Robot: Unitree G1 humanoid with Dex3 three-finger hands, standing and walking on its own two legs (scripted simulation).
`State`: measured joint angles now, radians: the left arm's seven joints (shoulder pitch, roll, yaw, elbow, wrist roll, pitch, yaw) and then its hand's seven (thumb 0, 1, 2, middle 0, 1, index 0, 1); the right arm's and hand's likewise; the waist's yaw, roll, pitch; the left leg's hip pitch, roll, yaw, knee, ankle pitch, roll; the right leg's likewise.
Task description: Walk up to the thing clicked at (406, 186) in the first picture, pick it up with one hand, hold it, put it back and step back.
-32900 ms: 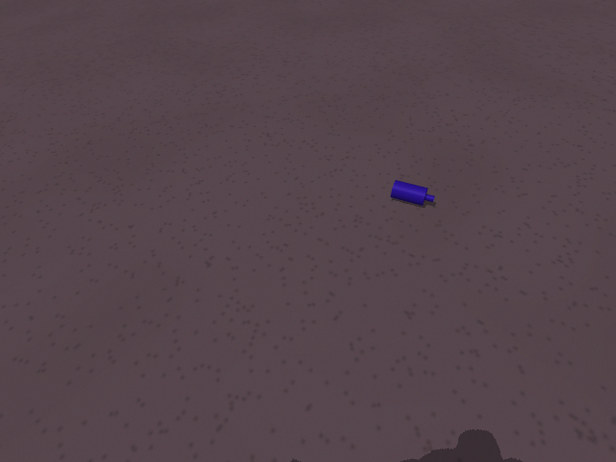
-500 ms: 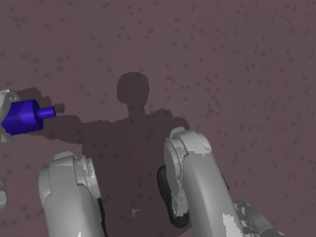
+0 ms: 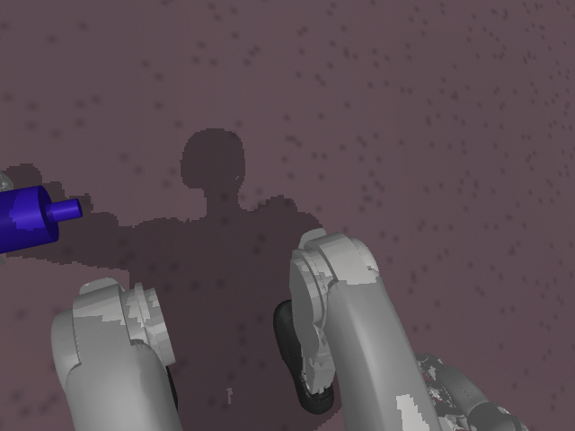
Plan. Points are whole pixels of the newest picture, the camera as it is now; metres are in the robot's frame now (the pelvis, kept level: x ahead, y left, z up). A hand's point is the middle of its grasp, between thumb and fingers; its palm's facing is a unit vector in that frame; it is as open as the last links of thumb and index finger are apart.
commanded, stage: rest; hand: left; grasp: from above
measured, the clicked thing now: (3, 222) +0.41 +0.32 -0.25
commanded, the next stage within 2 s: open in 0.14 s
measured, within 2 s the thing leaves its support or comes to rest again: rests again in 0.72 s
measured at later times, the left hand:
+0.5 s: hand out of the picture +0.40 +0.34 -0.22, palm faces -0.46 -0.12 -0.88, open 11.4 cm
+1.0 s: hand out of the picture +0.41 +0.34 -0.22, palm faces -0.46 -0.13 -0.88, open 13.9 cm
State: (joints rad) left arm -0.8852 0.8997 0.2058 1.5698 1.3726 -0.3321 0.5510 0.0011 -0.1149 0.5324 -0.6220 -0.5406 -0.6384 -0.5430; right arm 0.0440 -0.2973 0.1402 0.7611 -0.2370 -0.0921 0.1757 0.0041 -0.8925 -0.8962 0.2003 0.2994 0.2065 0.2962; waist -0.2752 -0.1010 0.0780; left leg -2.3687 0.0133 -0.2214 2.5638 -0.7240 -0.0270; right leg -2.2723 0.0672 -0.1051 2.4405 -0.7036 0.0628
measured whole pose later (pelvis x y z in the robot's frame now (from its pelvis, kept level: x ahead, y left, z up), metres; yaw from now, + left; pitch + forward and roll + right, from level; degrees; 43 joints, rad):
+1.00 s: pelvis -0.01 +0.00 +0.00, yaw -2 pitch +27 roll -13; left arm -0.94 0.96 0.14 1.65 1.33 -0.32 0.57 0.00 -0.49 1.02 -0.10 -1.00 -0.10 -1.00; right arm 0.06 -0.31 0.23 0.72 -0.26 -0.15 0.21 0.00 -0.89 -0.90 0.20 0.30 0.21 0.30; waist -0.31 -0.11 0.10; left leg -2.35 0.01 -0.25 2.56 -0.71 -0.01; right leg -2.24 0.07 -0.13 2.40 -0.68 0.07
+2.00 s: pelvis -0.02 -0.01 +0.08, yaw +5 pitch +32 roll -8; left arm -0.84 0.77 0.03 1.22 1.15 -0.30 0.13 0.00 -0.51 1.01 -0.09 -1.00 -0.09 -1.00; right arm 0.15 -0.33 0.07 0.68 -0.09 0.01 0.11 0.01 -0.91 -0.90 0.20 0.30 0.20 0.30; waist -0.17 -0.01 -0.08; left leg -2.19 0.01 -0.14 2.27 -0.64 -0.01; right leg -2.11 0.03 -0.06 2.19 -0.65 0.04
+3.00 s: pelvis +0.00 +0.00 +0.24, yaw +9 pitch +28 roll -5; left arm -0.08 0.43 0.06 0.33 0.34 0.16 0.02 0.01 0.86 0.90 -0.21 -0.31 -0.21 -0.31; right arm 0.08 -0.27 -0.02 0.56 0.03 -0.04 0.01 0.01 -0.91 -0.90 0.20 0.30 0.20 0.30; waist -0.05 0.02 -0.19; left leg -1.63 0.02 -0.09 1.75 -0.62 -0.01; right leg -1.56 0.01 -0.04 1.70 -0.62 0.03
